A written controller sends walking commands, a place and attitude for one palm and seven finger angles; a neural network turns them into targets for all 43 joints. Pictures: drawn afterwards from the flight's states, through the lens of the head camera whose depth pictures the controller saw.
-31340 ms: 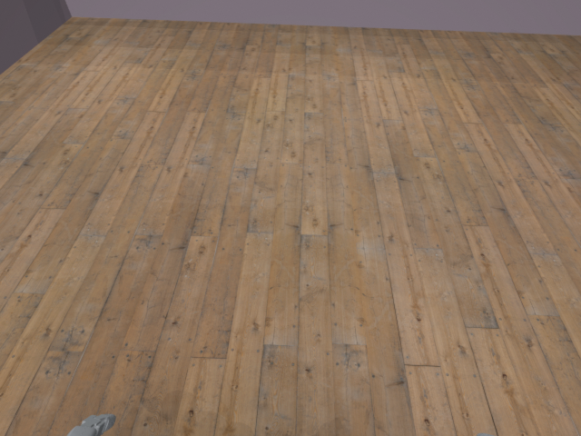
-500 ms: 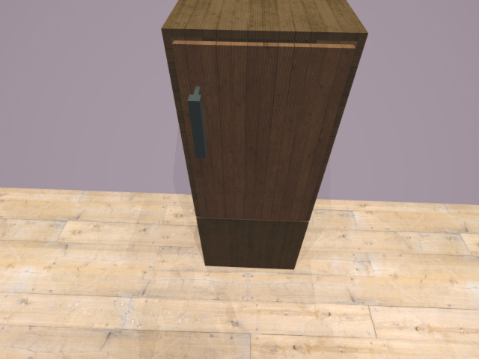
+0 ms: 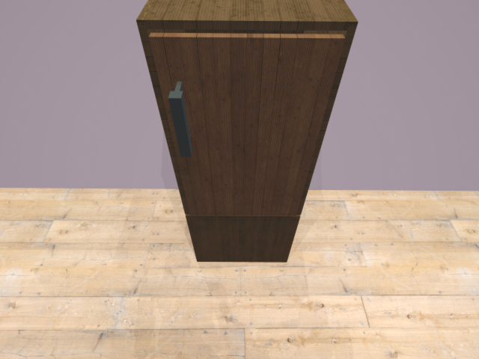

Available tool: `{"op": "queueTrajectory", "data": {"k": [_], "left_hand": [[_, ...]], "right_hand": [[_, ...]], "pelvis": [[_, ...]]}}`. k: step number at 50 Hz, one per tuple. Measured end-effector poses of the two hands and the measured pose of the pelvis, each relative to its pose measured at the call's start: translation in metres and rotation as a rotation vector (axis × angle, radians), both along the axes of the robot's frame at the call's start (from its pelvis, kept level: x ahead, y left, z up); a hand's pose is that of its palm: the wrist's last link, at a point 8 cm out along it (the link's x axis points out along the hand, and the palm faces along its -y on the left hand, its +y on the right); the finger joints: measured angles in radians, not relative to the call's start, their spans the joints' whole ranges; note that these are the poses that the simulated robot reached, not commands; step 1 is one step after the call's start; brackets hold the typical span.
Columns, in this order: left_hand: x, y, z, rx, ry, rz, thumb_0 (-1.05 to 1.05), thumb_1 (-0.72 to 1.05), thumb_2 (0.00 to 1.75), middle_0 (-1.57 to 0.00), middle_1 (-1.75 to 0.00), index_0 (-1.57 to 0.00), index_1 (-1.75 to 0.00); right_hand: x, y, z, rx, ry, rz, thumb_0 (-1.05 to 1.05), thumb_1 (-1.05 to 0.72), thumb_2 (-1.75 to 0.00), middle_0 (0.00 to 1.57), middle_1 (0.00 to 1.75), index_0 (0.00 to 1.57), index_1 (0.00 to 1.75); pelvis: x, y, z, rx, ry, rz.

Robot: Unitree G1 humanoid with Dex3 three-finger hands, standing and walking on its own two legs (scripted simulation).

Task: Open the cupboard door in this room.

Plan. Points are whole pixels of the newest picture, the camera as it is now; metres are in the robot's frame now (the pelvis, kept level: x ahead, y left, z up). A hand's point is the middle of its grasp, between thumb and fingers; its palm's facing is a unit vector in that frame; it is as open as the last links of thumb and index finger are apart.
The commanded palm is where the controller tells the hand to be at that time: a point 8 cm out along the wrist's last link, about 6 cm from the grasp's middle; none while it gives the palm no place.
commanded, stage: come to a stop and stand still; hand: left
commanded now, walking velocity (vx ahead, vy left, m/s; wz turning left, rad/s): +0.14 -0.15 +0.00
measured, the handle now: (182, 120) +0.57 +0.16 +0.07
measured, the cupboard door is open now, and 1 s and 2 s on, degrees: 0 0 0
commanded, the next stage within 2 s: none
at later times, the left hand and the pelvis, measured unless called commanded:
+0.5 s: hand out of the picture +0.06 +0.17 -0.17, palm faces +0.05 -0.97 -0.23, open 7.3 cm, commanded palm none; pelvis +0.04 -0.02 +0.00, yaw +0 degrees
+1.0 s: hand out of the picture +0.04 +0.21 -0.16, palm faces +0.01 -0.97 -0.23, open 7.4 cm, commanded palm none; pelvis -0.03 +0.01 +0.00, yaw +1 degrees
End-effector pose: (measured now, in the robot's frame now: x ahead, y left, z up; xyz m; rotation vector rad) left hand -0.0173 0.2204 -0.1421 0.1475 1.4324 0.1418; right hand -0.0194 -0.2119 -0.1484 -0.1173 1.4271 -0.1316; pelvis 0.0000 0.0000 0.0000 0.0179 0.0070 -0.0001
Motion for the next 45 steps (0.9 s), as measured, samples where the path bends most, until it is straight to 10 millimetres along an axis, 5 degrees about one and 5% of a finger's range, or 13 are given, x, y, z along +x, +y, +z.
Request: {"op": "queueTrajectory", "data": {"k": [7,13,19,24,35,45], "left_hand": [[0.014,-0.021,-0.007,-0.014,-0.007,0.039,0.0,0.91,0.9,-0.2,-0.3,-0.2,-0.3],[0.013,-0.034,-0.013,-0.044,0.042,0.069,0.0,0.91,0.9,-0.2,-0.3,-0.2,-0.3],[0.037,-0.028,-0.009,-0.025,0.029,0.061,0.01,0.91,0.9,-0.2,-0.3,-0.2,-0.3],[0.064,-0.011,0.0,0.034,-0.064,0.033,0.01,0.91,0.9,-0.2,-0.3,-0.2,-0.3],[0.089,0.019,0.015,0.118,-0.241,-0.03,0.0,0.91,0.9,-0.2,-0.3,-0.2,-0.3],[0.076,0.03,0.014,0.07,-0.308,-0.052,0.01,0.91,0.9,-0.2,-0.3,-0.2,-0.3]], "right_hand": [[0.025,-0.023,-0.004,-0.027,0.013,0.009,0.01,-0.91,-0.9,0.21,0.3,0.2,0.3],[0.081,-0.029,0.002,-0.069,-0.06,0.038,0.01,-0.92,-0.9,0.2,0.3,0.2,0.3],[0.126,-0.027,0.011,-0.076,-0.16,0.049,0.01,-0.92,-0.9,0.2,0.3,0.2,0.3],[0.143,-0.027,0.01,-0.056,-0.212,0.054,0.01,-0.92,-0.9,0.2,0.3,0.2,0.3],[0.119,-0.031,0.008,-0.044,-0.27,0.055,0.01,-0.91,-0.9,0.2,0.3,0.2,0.3],[0.066,-0.026,0.018,-0.082,-0.251,0.053,0.01,-0.91,-0.9,0.2,0.3,0.2,0.3]], "pelvis": [[0.023,-0.017,-0.007,-0.022,0.018,0.018],[0.041,-0.015,-0.007,-0.031,0.01,0.015],[0.048,-0.014,-0.001,-0.01,0.012,0.003],[0.041,-0.017,0.0,-0.004,0.023,-0.001],[0.018,-0.012,-0.006,-0.011,0.0,0.018],[-0.012,0.005,-0.004,-0.029,-0.051,0.016]]}}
